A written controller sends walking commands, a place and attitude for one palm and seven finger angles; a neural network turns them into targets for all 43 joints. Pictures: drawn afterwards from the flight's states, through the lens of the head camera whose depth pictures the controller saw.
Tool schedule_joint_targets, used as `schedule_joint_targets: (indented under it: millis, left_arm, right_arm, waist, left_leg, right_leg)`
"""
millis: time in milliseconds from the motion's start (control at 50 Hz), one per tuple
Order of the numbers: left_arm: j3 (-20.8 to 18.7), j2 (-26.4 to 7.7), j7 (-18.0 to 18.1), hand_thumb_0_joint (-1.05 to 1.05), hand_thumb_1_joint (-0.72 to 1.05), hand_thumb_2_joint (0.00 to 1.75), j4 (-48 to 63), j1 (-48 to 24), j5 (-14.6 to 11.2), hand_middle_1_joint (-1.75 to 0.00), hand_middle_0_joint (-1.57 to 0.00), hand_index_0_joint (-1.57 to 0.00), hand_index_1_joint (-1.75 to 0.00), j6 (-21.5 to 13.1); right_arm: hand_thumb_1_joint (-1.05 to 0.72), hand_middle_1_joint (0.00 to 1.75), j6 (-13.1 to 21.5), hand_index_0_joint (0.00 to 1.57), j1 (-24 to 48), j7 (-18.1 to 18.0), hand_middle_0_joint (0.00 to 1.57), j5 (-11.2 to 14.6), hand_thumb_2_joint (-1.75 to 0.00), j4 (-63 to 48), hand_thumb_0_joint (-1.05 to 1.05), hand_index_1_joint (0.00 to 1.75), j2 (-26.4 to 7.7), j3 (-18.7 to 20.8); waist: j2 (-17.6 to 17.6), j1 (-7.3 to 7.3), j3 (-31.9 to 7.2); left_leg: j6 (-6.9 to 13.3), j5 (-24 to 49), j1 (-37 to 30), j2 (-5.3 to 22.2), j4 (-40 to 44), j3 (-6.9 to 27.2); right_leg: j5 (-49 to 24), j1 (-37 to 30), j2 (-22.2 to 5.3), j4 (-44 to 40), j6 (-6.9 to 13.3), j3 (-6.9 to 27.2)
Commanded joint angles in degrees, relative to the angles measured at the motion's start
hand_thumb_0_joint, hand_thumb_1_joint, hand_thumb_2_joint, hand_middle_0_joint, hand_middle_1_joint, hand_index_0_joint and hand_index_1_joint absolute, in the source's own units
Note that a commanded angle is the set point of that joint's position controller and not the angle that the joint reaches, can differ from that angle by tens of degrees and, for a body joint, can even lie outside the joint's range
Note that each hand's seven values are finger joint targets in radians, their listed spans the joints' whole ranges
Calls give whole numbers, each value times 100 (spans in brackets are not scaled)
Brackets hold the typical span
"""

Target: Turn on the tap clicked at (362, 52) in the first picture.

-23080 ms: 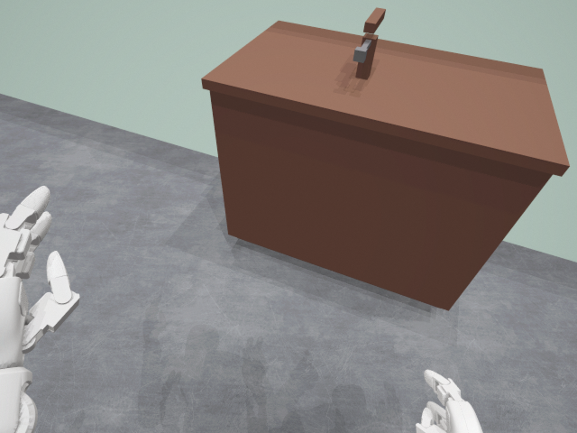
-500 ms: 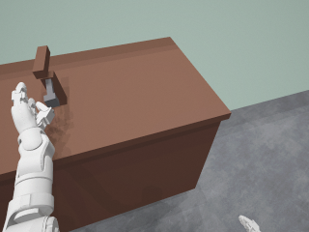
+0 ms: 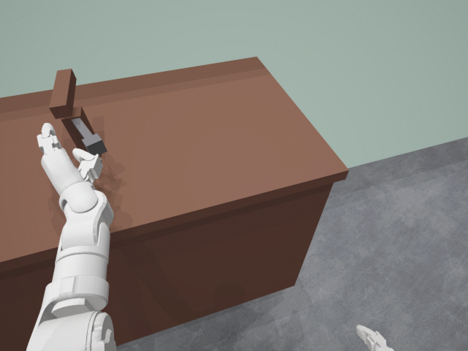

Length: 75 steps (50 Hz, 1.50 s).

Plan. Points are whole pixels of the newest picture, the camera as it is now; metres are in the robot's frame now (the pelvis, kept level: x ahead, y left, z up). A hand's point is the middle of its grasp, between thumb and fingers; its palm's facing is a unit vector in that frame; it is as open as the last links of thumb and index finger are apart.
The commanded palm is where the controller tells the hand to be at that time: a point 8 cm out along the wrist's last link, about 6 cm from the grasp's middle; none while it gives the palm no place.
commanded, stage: push the lever round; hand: left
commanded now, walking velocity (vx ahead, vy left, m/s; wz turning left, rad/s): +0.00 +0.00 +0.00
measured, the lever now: (94, 145) +0.43 +0.28 +0.14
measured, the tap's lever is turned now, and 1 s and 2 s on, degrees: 22 52 69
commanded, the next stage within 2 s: lift the hand up off the lever in 1.88 s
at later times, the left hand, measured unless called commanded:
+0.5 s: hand (110, 155) +0.41 +0.24 +0.13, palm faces +0.76 -0.65 -0.05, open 7.6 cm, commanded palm +0.37 +0.26 +0.13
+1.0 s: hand (133, 140) +0.45 +0.22 +0.13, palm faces +0.81 -0.58 -0.08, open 7.5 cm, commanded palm +0.39 +0.23 +0.13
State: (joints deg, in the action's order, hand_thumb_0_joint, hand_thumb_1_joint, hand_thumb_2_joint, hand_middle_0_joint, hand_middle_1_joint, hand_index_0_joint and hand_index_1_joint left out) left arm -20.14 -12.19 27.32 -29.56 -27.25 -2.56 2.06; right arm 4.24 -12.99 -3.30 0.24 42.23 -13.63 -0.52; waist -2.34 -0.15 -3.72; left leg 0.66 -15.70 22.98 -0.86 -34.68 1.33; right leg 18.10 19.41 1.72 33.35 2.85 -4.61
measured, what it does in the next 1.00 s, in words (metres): stands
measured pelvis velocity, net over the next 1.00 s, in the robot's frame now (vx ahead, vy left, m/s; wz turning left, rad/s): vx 0.00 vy -0.01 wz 0.00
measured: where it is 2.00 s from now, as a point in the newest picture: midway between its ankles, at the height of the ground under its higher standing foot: outside the picture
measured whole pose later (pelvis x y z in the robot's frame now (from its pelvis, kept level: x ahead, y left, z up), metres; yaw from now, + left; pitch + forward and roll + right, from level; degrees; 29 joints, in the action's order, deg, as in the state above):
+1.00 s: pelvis +0.00 -0.01 -0.01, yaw +0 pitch +8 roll +0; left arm -24.4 -8.3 47.0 -47.3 -45.4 4.4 2.8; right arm 2.2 -15.9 1.0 -3.8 44.9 -12.9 1.5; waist -2.1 -3.5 -6.3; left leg 0.0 -16.4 29.4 -0.4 -37.7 1.6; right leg 19.1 26.0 2.1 36.9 3.6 -5.0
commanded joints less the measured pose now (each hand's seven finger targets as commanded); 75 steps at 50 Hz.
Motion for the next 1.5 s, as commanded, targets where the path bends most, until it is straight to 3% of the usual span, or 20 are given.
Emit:
schedule_joint_targets:
  millis: [0,40,100,160,200,340,400,440,600,660,700,840,1000,1060,1100,1140,1220,1280,1300,1480]
  left_arm:
    - [-93,-1278,143,0,90,90,1381,-2388,189,-15,-15,-15,-15,-358]
    - [125,-1004,219,0,90,90,1326,-2549,208,-15,-15,-15,-15,-339]
    - [18,-1063,362,0,90,90,1514,-2529,268,-15,-15,-15,-15,-367]
    - [269,-739,471,0,90,90,1364,-2598,288,-15,-15,-15,-15,-317]
    - [20,-967,572,0,90,90,1242,-2658,299,-15,-15,-15,-15,-276]
    - [251,-680,821,0,90,90,1056,-3147,407,-15,-15,-15,-15,-241]
    - [-40,-960,953,0,90,90,899,-3164,456,-15,-15,-15,-15,-244]
    - [255,-636,1009,0,90,90,831,-3474,485,-15,-15,-15,-15,-272]
    - [140,-638,1334,0,90,90,170,-3958,621,-15,-15,-15,-15,-255]
    - [185,-527,1481,0,90,90,-37,-4203,642,-15,-15,-15,-15,-280]
    - [-156,-849,1582,0,90,90,-251,-4197,705,-15,-15,-15,-15,-279]
    - [-108,-667,1805,0,90,90,-479,-4566,839,-15,-15,-15,-15,-280]
    - [-197,-586,2030,0,90,90,-541,-4537,949,-15,-15,-15,-15,-205]
    - [-1,-364,2102,0,90,90,-713,-4847,954,-15,-15,-15,-15,-145]
    - [-326,-683,2170,0,90,90,-776,-4779,955,-15,-15,-15,-15,-134]
    - [-115,-459,2176,0,90,90,-693,-4999,981,-15,-15,-15,-15,-137]
    - [-241,-541,2265,0,90,90,-895,-4956,1039,-15,-15,-15,-15,-53]
    - [-239,-585,2262,0,90,90,-1077,-5108,1079,-15,-15,-15,-15,-20]
    - [-332,-726,2260,0,90,90,-1020,-5219,1120,-15,-15,-15,-15,-45]
    - [-443,-842,2200,0,90,90,-906,-5091,1120,-15,-15,-15,-15,-93]
  right_arm:
    - [-90,30,220,20,357,-52,20,13,-90,-709,0,30,-734,282]
    - [-90,30,226,20,362,-30,20,14,-90,-707,0,30,-699,278]
    - [-90,30,225,20,365,-21,20,-9,-90,-689,0,30,-710,312]
    - [-90,30,236,20,386,-4,20,-19,-90,-667,0,30,-687,316]
    - [-90,30,221,20,383,-19,20,-37,-90,-619,0,30,-723,319]
    - [-90,30,207,20,400,10,20,-83,-90,-562,0,30,-672,319]
    - [-90,30,180,20,386,16,20,-104,-90,-537,0,30,-692,335]
    - [-90,30,193,20,384,41,20,-113,-90,-517,0,30,-645,325]
    - [-90,30,184,20,310,103,20,-190,-90,-412,0,30,-650,338]
    - [-90,30,197,20,223,158,20,-233,-90,-403,0,30,-633,333]
    - [-90,30,159,20,163,176,20,-262,-90,-355,0,30,-662,361]
    - [-90,30,74,20,-38,317,20,-339,-90,-369,0,30,-638,401]
    - [-90,30,21,20,-183,442,20,-399,-90,-321,0,30,-664,482]
    - [-90,30,40,20,-201,481,20,-404,-90,-257,0,30,-652,469]
    - [-90,30,35,20,-241,469,20,-429,-90,-222,0,30,-682,490]
    - [-90,30,27,20,-276,495,20,-434,-90,-232,0,30,-640,483]
    - [-90,30,-5,20,-334,531,20,-454,-90,-186,0,30,-650,488]
    - [-90,30,-27,20,-375,527,20,-463,-90,-176,0,30,-661,480]
    - [-90,30,-36,20,-379,516,20,-472,-90,-154,0,30,-675,488]
    - [-90,30,-114,20,-496,516,20,-471,-90,-250,0,30,-655,488]
  waist:
    - [31,-37,-1579]
    - [106,-96,-1445]
    - [-107,-44,-1633]
    - [126,-120,-1493]
    - [167,-82,-1458]
    - [125,-190,-1487]
    - [117,-113,-1591]
    - [147,-233,-1533]
    - [95,-269,-1553]
    - [284,-324,-1628]
    - [216,-252,-1707]
    - [211,-360,-1928]
    - [154,-333,-2054]
    - [219,-473,-1828]
    - [282,-391,-1974]
    - [251,-447,-2085]
    - [188,-445,-2075]
    - [405,-514,-1957]
    - [174,-488,-2009]
    - [310,-471,-2271]
  left_leg:
    - [80,1203,-802,18,333,106]
    - [75,1109,-790,26,348,108]
    - [63,1256,-892,27,322,92]
    - [58,1137,-824,36,334,100]
    - [76,1047,-747,19,350,91]
    - [75,902,-737,11,340,75]
    - [62,873,-634,9,341,100]
    - [65,882,-706,26,310,83]
    - [48,600,-517,8,286,127]
    - [62,633,-417,-1,218,99]
    - [56,686,-353,1,194,109]
    - [69,998,-324,11,23,58]
    - [55,1227,-319,30,-44,46]
    - [72,1022,-261,40,-49,29]
    - [91,994,-184,19,-56,23]
    - [88,1121,-245,18,-80,-4]
    - [91,1183,-194,15,-117,-3]
    - [110,1073,-41,15,-130,-23]
    - [107,1099,-102,12,-135,-5]
    - [125,1302,-31,-1,-213,-73]
  right_leg:
    - [-1489,-421,-124,-459,-159,341]
    - [-1374,-306,-116,-479,-163,321]
    - [-1463,-378,-109,-441,-134,328]
    - [-1343,-278,-100,-466,-150,307]
    - [-1278,-309,-116,-508,-159,329]
    - [-1098,-174,-130,-528,-166,333]
    - [-1045,-251,-134,-496,-153,331]
    - [-1048,-106,-138,-498,-163,316]
    - [-730,103,-130,-446,-154,284]
    - [-781,93,-138,-417,-177,280]
    - [-808,68,-134,-380,-165,281]
    - [-1120,104,-128,-252,-182,260]
    - [-1310,85,-97,-168,-162,214]
    - [-1100,297,-102,-226,-188,208]
    - [-1138,148,-107,-232,-198,231]
    - [-1325,115,-128,-193,-211,238]
    - [-1413,152,-134,-153,-214,226]
    - [-1469,150,-162,-177,-257,247]
    - [-1427,200,-152,-152,-231,253]
    - [-2146,-142,-222,-83,-327,311]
